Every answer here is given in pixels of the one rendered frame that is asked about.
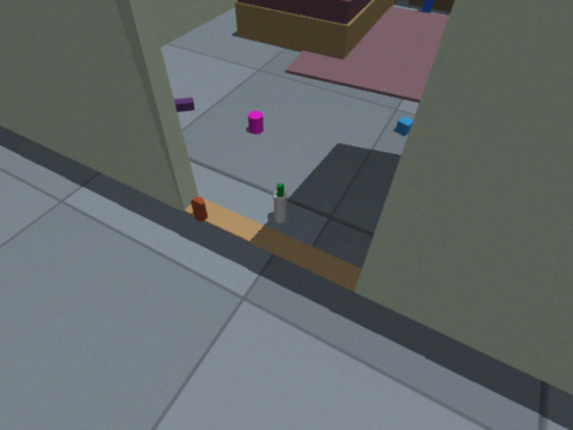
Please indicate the bed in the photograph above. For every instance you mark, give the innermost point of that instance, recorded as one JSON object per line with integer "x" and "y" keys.
{"x": 328, "y": 27}

